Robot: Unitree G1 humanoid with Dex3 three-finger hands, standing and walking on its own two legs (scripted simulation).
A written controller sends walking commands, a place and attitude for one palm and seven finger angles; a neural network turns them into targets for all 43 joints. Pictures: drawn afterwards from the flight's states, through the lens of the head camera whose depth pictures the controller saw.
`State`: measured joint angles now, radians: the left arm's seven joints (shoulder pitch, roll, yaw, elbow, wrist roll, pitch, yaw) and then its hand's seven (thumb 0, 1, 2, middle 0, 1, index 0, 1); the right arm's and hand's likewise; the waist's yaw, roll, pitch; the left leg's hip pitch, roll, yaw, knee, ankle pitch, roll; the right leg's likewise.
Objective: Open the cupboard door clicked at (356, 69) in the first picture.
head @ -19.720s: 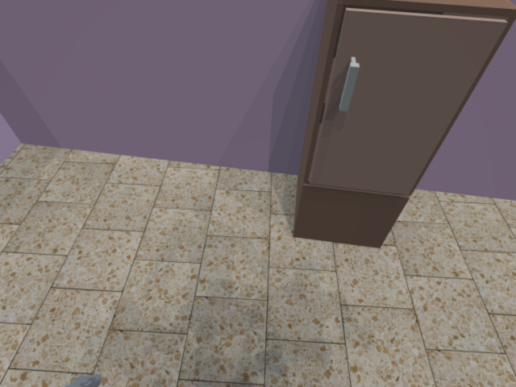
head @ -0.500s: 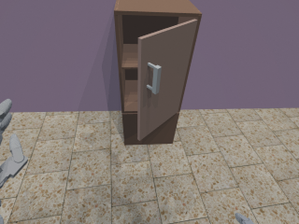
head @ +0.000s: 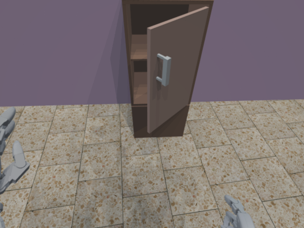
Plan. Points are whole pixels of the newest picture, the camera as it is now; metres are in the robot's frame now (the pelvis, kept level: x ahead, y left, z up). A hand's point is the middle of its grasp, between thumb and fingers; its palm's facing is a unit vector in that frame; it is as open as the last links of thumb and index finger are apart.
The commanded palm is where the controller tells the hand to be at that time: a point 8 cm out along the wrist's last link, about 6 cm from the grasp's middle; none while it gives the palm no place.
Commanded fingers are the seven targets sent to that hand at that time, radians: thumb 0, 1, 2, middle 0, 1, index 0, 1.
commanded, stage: let the arm hang, fingers relaxed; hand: left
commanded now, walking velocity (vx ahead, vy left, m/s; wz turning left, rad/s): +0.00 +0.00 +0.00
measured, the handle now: (162, 69) +0.70 +0.01 +0.05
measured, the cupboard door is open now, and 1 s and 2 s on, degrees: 41 41 41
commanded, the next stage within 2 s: look to check the result in 1.08 s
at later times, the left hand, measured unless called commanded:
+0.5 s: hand out of the picture -0.06 +0.19 -0.17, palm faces +0.04 -0.98 -0.22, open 7.3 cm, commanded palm none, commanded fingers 0.00 0.90 0.90 -0.20 -0.30 -0.20 -0.30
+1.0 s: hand out of the picture +0.10 +0.23 -0.14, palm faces +0.00 -0.94 -0.33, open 7.4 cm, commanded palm none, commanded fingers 0.00 0.90 0.90 -0.20 -0.30 -0.20 -0.30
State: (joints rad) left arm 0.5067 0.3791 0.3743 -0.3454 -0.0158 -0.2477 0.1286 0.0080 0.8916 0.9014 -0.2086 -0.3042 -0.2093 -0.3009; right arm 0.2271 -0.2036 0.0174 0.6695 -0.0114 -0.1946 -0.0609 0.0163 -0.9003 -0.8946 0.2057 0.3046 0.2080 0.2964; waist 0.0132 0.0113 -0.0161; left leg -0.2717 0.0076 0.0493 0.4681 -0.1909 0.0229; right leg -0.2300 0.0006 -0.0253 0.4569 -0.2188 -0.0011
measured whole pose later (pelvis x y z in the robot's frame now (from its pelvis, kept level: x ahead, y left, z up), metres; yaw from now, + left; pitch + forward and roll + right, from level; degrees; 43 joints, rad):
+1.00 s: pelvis +0.00 -0.01 +0.01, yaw +1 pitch -2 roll +0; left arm 0.07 0.30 0.02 1.11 0.01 -0.02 0.00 0.00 0.91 0.90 -0.20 -0.30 -0.20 -0.30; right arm 0.11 -0.30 -0.01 1.13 -0.02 -0.01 0.00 0.01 -0.90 -0.89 0.20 0.30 0.21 0.30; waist -0.01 0.03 0.05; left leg -0.18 0.00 0.02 0.34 -0.13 0.01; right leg -0.15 0.00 -0.05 0.37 -0.19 -0.02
